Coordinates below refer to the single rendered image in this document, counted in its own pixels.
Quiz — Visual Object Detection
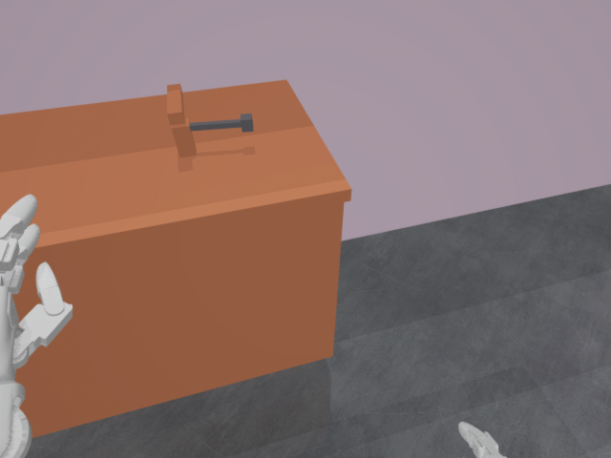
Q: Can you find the robot left forearm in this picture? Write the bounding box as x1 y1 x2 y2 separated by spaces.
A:
0 380 32 458

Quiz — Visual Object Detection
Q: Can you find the left robot hand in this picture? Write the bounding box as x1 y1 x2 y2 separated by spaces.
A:
0 195 73 381

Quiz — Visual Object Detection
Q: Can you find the right robot hand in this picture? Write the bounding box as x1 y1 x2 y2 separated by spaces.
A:
458 422 507 458

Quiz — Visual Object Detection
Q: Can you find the tap lever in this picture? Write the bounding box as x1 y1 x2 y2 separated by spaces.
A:
189 114 254 133

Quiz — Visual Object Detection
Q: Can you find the counter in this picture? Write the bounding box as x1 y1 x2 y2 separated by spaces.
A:
0 80 351 438

